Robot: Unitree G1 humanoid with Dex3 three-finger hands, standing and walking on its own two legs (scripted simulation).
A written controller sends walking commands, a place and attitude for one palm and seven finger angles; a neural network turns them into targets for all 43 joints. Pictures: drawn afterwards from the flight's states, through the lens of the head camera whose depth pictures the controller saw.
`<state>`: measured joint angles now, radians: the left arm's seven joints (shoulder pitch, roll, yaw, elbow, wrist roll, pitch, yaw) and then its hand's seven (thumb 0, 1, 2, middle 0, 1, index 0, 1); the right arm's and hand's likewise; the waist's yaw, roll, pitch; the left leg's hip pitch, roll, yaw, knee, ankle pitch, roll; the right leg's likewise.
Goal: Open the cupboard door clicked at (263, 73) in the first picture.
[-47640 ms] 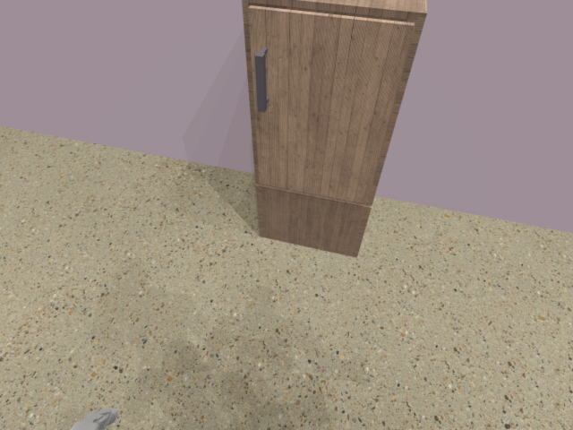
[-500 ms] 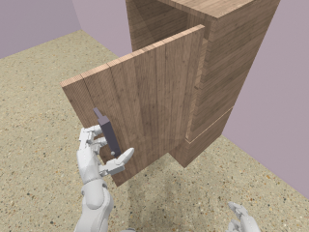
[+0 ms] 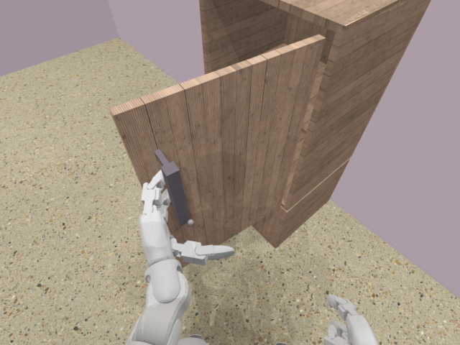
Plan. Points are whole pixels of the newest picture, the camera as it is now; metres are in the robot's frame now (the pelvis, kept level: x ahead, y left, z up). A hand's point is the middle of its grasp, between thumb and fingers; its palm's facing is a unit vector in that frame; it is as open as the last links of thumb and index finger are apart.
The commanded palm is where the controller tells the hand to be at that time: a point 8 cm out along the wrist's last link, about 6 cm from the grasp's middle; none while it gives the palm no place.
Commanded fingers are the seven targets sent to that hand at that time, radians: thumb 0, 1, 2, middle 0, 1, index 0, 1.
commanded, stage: slide the hand sideways off the handle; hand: left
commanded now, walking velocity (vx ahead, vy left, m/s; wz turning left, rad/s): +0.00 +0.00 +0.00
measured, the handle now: (172, 189) +0.37 +0.13 +0.06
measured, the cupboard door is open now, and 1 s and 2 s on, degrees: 83 86 86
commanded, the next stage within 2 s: draw the hand back to the body in 1.22 s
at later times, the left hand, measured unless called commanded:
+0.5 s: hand (177, 258) +0.25 +0.10 +0.05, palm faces -0.03 -1.00 -0.03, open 16.4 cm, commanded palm +0.23 +0.16 +0.06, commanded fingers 0.00 -0.50 0.30 -0.15 -0.30 -0.15 -0.30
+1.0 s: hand (130, 277) +0.21 +0.17 +0.05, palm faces +0.03 -1.00 -0.05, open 16.3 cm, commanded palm +0.18 +0.22 +0.06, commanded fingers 0.00 -0.50 0.30 -0.15 -0.30 -0.15 -0.30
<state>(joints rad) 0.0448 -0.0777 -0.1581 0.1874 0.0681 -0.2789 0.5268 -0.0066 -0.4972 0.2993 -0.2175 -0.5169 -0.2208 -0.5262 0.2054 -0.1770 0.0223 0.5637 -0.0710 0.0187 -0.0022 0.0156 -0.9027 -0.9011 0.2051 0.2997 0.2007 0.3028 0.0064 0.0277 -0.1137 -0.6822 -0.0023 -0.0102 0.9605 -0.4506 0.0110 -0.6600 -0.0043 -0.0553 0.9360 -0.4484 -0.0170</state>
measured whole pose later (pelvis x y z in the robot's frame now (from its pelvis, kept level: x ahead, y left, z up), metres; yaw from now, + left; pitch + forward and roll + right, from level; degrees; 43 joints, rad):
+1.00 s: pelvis +0.01 -0.01 -0.01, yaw +0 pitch +11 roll -2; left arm 0.47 0.21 0.10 -0.14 -0.23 -0.34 -0.17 -0.01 -0.50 0.30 -0.15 -0.30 -0.15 -0.30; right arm 0.26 -0.24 0.02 0.46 0.01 -0.09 -0.05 0.02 -0.90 -0.90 0.21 0.30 0.20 0.30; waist 0.01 0.03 -0.12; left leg -0.74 0.01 -0.03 1.05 -0.50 0.00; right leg -0.71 0.01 -0.08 1.01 -0.50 -0.03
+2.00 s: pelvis +0.01 +0.02 +0.03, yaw +0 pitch +2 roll -2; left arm 0.57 0.32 0.21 -0.40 -0.11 -0.04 0.06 -0.01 -0.28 0.39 -0.16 -0.30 -0.16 -0.30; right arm 0.27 -0.23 0.06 0.51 0.02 -0.14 -0.11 0.02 -0.90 -0.90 0.21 0.30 0.20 0.30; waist 0.03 0.05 -0.08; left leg -0.44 0.00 -0.01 0.80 -0.41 0.03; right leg -0.39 0.01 -0.05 0.72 -0.37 0.01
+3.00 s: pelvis +0.03 -0.01 +0.06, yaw -1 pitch -5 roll -1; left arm 0.46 0.34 0.34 -0.37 -0.06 -0.07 0.11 0.02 0.89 0.90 -0.21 -0.30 -0.21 -0.30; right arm 0.19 -0.23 0.02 0.66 -0.01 -0.09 -0.08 0.02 -0.90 -0.90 0.21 0.30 0.20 0.30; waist 0.07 0.07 0.04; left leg -0.07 0.02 0.01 0.40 -0.25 0.00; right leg -0.05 0.03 -0.03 0.36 -0.23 -0.02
